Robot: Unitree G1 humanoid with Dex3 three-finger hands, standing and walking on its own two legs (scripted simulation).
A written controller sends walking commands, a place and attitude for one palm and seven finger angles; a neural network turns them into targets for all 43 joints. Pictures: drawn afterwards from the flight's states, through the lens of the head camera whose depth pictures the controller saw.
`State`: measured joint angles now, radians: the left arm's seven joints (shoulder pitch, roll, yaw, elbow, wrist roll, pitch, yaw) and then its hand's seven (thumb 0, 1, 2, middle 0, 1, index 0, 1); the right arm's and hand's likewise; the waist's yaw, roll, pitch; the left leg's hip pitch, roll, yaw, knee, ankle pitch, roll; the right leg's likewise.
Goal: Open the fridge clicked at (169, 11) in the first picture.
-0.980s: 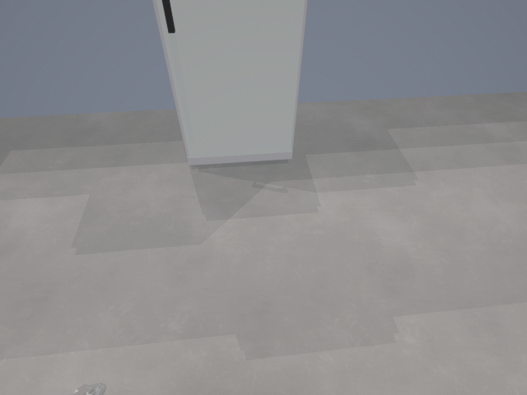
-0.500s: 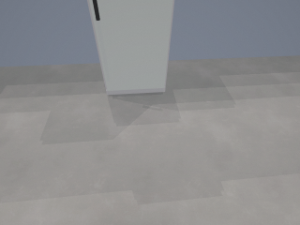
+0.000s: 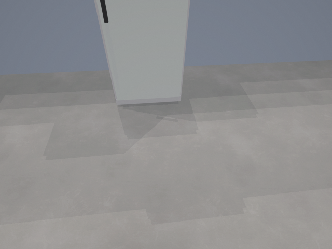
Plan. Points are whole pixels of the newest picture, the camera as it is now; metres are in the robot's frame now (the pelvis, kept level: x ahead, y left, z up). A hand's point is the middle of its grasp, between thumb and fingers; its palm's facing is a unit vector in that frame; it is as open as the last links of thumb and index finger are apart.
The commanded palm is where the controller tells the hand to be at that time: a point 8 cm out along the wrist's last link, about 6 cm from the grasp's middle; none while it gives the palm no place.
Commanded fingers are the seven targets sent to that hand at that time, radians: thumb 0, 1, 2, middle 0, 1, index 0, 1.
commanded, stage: look at it before walking up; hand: left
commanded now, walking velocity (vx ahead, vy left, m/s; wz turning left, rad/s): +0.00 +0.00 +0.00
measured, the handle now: out of the picture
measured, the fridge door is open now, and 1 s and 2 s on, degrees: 0 0 0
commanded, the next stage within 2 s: walk to a spot facing it in 0.46 s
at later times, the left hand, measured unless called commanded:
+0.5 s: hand out of the picture +0.07 +0.25 -0.16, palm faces -0.02 -0.94 -0.33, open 7.4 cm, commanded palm none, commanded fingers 0.00 0.90 0.90 -0.20 -0.30 -0.20 -0.30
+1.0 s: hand out of the picture +0.05 +0.22 -0.19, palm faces +0.10 -0.98 -0.16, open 7.4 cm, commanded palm none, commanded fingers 0.00 0.90 0.90 -0.20 -0.30 -0.20 -0.30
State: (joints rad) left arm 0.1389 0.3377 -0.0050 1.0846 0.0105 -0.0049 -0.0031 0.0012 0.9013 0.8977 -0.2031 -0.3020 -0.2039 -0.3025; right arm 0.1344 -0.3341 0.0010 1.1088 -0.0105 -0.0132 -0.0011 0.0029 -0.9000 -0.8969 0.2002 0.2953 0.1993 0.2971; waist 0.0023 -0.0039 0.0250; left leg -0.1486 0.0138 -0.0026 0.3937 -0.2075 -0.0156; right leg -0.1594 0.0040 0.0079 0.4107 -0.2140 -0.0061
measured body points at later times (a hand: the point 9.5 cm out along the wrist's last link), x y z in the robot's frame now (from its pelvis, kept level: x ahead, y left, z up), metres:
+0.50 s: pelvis +0.00 +0.00 +0.00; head +0.01 +0.00 +0.45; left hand +0.07 +0.30 -0.13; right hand +0.08 -0.29 -0.13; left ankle +0.01 +0.13 -0.74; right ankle +0.01 -0.12 -0.74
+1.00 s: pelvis +0.09 +0.04 -0.01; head +0.10 +0.06 +0.44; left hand +0.04 +0.27 -0.17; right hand +0.05 -0.18 -0.15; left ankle +0.03 +0.13 -0.74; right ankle +0.06 -0.09 -0.68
